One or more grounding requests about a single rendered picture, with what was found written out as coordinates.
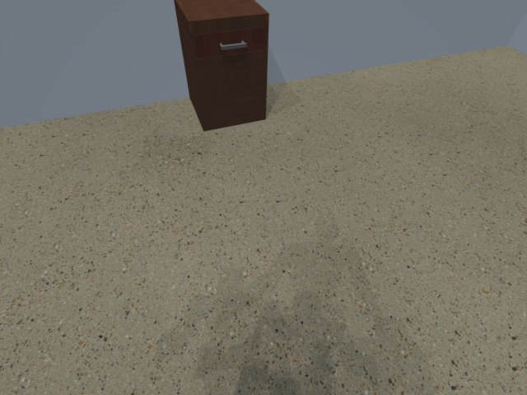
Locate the handle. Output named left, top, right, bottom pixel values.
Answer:
left=220, top=40, right=247, bottom=50

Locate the cabinet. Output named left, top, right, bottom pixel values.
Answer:
left=174, top=0, right=269, bottom=132

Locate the drawer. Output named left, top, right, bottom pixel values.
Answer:
left=194, top=27, right=264, bottom=58

